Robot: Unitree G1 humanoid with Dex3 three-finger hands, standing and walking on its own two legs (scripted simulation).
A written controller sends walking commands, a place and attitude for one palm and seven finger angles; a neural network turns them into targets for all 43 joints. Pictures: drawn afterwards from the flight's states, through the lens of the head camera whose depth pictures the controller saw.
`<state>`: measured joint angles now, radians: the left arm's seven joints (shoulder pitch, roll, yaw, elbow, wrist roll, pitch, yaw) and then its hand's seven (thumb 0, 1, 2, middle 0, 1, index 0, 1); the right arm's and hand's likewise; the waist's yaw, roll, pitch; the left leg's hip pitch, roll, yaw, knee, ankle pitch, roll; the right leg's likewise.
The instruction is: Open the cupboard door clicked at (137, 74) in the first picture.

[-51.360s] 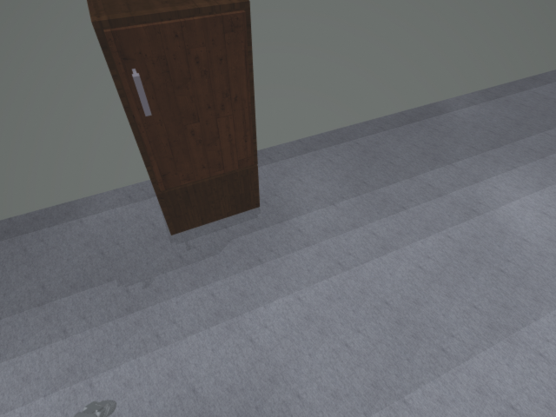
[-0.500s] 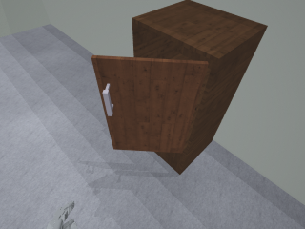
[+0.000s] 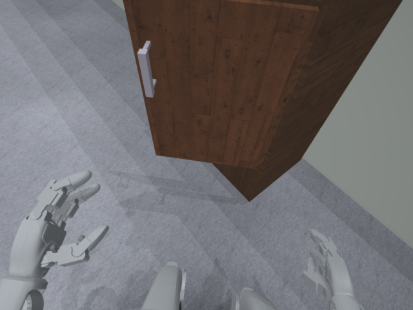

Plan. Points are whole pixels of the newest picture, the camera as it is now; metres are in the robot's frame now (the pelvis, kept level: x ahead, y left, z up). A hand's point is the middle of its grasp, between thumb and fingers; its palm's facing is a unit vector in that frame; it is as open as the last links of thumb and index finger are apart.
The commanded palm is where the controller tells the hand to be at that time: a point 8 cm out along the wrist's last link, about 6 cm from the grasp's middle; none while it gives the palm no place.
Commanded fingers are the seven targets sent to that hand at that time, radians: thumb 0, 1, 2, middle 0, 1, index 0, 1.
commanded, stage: raise the hand with hooked fingers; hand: left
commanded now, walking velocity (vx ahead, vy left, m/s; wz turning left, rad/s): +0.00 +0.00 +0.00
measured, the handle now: (148, 70) +0.63 +0.22 +0.07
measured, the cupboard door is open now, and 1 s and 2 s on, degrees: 43 43 43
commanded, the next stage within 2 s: move the hooked fingers beside the handle in 1.48 s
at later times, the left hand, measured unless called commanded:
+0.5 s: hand (73, 213) +0.25 +0.26 +0.05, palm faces -0.07 -1.00 -0.03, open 12.7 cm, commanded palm +0.23 +0.33 +0.07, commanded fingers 0.00 -0.43 0.33 -0.29 -1.15 -0.29 -1.15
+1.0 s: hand (46, 178) +0.30 +0.32 +0.08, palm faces -0.01 -1.00 -0.05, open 14.0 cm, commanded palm +0.27 +0.36 +0.08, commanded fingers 0.00 -0.50 0.30 -0.30 -1.20 -0.30 -1.20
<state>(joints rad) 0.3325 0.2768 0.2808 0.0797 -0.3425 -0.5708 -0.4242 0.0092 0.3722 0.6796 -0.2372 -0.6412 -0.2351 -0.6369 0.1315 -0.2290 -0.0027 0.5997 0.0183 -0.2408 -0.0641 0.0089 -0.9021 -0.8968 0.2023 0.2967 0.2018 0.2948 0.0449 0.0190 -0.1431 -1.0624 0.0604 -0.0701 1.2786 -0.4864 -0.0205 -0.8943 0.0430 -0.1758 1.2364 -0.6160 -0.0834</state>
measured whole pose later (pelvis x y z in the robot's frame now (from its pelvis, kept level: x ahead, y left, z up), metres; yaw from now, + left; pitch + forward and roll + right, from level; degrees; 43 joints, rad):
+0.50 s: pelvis +0.00 +0.04 +0.02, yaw -2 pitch +16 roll -4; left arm 0.23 0.32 0.30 0.19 -0.34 -0.41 -0.42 -0.01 -0.21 0.43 -0.28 -1.02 -0.28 -1.01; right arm 0.25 -0.27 -0.01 0.58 0.04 -0.22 -0.07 0.01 -0.90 -0.90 0.20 0.30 0.20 0.29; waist -0.03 0.01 -0.14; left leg -1.02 0.04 0.01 1.18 -0.44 0.05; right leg -0.88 0.02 -0.10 1.14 -0.55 -0.02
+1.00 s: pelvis +0.01 +0.05 +0.03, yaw -2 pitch +16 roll -5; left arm 0.01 0.42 0.42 0.37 -0.36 -0.36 -0.49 -0.02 -0.50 0.31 -0.30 -1.20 -0.30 -1.20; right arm 0.26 -0.26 0.04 0.55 0.03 -0.18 -0.06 0.01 -0.90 -0.90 0.21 0.30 0.21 0.30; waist -0.02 0.02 -0.13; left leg -0.98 0.03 0.01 1.13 -0.43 0.06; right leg -0.82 0.01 -0.10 1.07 -0.52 0.00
